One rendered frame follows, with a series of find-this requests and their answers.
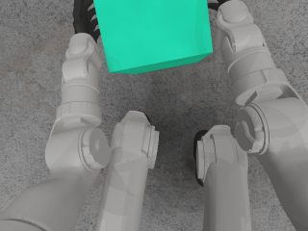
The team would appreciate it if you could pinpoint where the robot left upper arm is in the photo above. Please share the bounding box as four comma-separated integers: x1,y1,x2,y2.
0,126,112,231

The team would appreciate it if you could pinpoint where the robot right hand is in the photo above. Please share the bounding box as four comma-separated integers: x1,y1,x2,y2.
207,0,231,11

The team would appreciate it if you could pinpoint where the robot right thigh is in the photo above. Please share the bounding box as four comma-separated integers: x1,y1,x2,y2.
196,134,252,231

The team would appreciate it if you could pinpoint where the robot right upper arm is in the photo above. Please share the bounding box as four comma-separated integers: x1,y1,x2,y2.
234,97,308,231

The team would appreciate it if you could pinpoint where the robot left shin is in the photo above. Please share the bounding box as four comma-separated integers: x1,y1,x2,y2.
109,111,151,151

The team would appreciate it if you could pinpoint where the right robot forearm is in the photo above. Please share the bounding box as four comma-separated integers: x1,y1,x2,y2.
214,0,308,106

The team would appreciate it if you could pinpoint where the robot left hand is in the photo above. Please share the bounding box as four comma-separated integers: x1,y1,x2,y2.
72,0,101,43

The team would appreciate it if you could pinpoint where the carton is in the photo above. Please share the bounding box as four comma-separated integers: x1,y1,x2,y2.
93,0,213,75

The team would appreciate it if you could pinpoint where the left robot forearm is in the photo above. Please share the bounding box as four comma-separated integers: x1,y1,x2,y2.
44,33,103,160

